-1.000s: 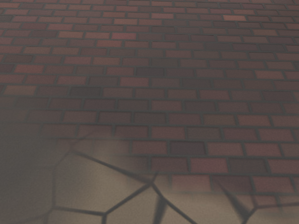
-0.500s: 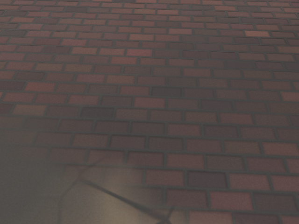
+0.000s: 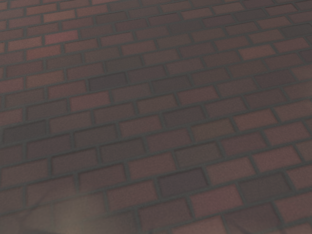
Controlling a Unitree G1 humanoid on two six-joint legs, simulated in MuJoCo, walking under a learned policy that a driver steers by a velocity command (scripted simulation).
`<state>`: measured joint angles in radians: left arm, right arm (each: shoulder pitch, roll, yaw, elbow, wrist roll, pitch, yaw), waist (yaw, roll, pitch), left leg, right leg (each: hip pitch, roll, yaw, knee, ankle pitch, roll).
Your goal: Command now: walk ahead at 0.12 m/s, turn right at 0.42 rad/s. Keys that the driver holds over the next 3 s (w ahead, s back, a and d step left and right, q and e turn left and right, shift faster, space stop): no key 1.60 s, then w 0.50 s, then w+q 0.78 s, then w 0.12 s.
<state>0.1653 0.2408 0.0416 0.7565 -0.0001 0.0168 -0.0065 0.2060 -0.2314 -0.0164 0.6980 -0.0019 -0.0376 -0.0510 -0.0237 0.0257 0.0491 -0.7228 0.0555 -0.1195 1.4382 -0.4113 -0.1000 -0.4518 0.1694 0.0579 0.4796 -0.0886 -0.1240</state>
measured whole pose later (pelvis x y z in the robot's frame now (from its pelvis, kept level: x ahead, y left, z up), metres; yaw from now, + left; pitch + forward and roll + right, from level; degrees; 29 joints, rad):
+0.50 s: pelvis +0.10 +0.07 +0.00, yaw -4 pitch +0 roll +0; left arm 0.23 0.20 0.05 0.77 0.00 0.03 0.00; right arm 0.16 -0.19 -0.06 0.65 -0.02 -0.02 -0.01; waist 0.00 0.00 0.01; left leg -0.31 -0.02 -0.06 0.59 -0.28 -0.01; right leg -0.26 0.09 0.16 0.59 -0.32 -0.01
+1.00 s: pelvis +0.12 +0.09 +0.01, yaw -4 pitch -2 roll +0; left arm 0.20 0.20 0.06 0.83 -0.01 0.02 0.02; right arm 0.17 -0.19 -0.07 0.68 -0.01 -0.02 0.00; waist 0.00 0.00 0.03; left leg -0.22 -0.06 -0.04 0.55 -0.30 0.03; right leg -0.17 0.04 0.17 0.55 -0.35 0.02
